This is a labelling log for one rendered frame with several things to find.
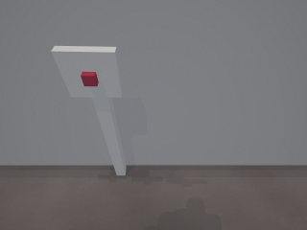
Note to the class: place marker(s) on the panel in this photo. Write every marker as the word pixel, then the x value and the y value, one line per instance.
pixel 72 61

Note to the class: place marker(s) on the button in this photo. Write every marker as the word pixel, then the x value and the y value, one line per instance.
pixel 89 79

